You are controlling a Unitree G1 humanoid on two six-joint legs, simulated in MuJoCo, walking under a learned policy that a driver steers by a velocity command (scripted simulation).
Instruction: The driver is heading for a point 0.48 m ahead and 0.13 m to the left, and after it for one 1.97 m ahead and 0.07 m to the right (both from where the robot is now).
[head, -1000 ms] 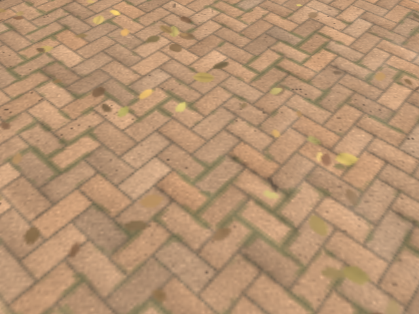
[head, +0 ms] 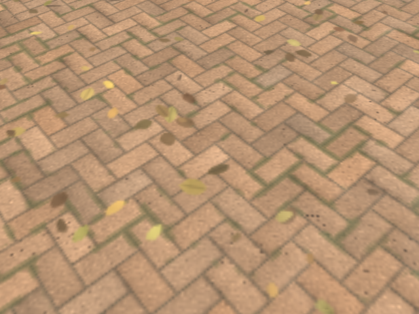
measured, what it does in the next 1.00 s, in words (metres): walks ahead: right foot, then left foot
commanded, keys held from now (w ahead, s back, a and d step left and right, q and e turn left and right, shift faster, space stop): w+q+shift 0.36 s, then w+e+shift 0.64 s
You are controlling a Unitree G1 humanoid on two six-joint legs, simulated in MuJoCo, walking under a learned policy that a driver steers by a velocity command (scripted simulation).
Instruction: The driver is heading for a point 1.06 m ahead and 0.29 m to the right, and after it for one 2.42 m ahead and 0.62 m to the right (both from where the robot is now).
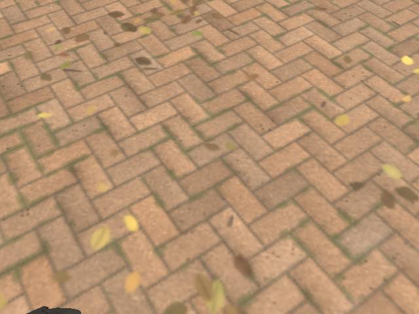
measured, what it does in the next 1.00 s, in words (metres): walks ahead, turning right: right foot, then left foot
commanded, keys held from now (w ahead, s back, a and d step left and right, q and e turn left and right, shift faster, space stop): w+e+shift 0.64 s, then w+shift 0.04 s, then w+q+shift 0.32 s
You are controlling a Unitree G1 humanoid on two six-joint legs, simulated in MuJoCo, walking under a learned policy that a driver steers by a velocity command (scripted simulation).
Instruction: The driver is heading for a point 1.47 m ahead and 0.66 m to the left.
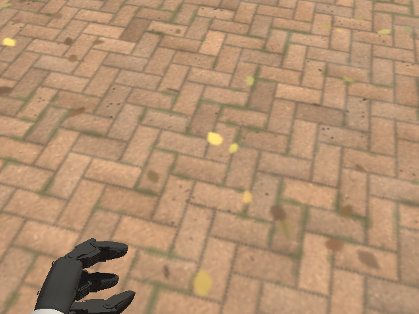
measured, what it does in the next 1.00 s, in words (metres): walks ahead, turning left: left foot, then right foot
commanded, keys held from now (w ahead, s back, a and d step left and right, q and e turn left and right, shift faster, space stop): w+q+shift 0.88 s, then w+e+shift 0.12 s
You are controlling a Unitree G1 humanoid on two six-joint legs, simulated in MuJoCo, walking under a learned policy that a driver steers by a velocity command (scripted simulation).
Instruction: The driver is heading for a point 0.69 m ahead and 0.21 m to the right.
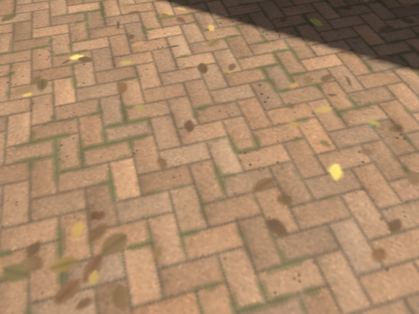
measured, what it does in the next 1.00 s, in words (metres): walks ahead, turning right: left foot, then right foot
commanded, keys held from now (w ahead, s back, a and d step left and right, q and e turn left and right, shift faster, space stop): w+e+shift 0.14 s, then e+shift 0.72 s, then shift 0.14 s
